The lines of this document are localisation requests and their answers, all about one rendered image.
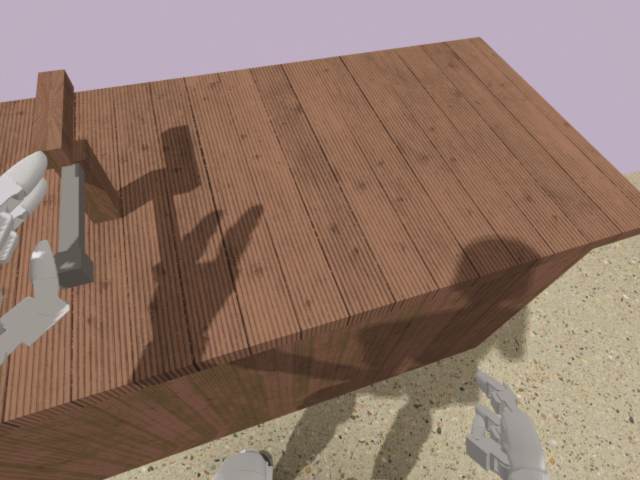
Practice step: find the robot right hand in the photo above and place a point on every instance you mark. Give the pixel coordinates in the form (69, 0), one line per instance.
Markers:
(513, 443)

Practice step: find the robot left hand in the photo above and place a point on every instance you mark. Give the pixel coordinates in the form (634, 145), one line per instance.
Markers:
(22, 188)

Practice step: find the tap lever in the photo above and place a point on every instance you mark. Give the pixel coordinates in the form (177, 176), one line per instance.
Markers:
(74, 267)

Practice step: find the left robot thigh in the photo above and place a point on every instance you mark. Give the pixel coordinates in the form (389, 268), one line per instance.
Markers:
(245, 466)

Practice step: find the counter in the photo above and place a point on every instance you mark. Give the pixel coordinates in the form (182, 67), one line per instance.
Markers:
(267, 239)

